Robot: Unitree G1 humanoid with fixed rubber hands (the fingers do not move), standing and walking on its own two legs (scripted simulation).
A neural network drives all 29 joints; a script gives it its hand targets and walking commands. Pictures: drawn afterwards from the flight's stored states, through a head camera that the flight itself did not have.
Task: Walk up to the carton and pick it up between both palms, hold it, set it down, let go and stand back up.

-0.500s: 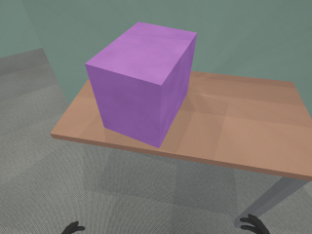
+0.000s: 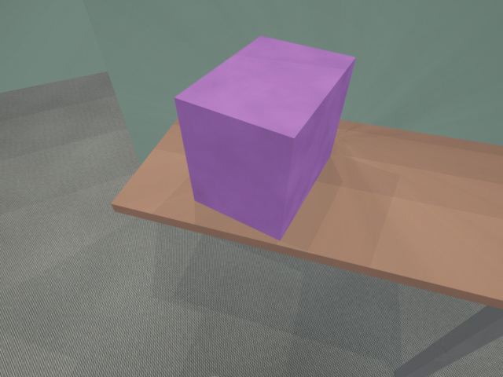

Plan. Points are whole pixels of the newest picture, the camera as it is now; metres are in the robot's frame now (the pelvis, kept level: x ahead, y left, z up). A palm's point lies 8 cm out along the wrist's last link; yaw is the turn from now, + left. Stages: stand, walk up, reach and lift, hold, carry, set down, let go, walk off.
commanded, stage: walk up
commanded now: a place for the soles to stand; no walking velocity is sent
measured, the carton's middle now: (270, 133) +0.56 +0.00 +0.09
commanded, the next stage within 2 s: none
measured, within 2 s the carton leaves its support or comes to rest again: neither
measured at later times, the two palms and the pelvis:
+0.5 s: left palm out of the picture +0.14 +0.32 -0.11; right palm (392, 376) +0.18 -0.21 -0.12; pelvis +0.07 +0.06 -0.02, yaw -5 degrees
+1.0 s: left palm (105, 301) +0.28 +0.30 -0.09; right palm out of the picture +0.17 -0.21 -0.09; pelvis +0.10 +0.07 -0.01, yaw -15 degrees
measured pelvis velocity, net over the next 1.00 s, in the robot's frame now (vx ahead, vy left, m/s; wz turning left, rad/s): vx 0.10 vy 0.07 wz -0.26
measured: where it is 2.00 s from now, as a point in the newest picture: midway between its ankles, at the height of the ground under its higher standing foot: outside the picture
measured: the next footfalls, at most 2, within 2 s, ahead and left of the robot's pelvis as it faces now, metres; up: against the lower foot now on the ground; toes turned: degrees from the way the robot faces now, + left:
left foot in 0.16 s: +0.14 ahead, +0.17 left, +0.00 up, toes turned -5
right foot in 0.40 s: +0.12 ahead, -0.06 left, +0.00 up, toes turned -10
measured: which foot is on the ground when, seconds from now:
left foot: up 0.00-0.14, down 0.16-1.00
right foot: down 0.00-0.18, up 0.20-0.38, down 0.40-1.00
